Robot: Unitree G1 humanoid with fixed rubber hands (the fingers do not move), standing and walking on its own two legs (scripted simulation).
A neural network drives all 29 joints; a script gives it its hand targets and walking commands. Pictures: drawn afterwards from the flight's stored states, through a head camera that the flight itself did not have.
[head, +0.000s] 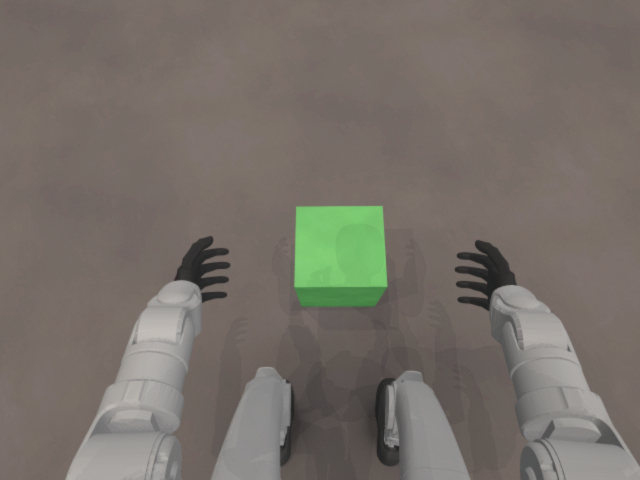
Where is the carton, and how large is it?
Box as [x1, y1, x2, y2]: [294, 206, 386, 306]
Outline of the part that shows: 296,207 294,287 301,306 374,306 386,287 382,206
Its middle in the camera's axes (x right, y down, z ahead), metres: +0.05 +0.05 +1.02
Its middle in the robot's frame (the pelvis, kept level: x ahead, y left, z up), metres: +0.53 +0.00 -0.57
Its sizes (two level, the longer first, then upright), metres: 0.210 0.200 0.250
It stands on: the floor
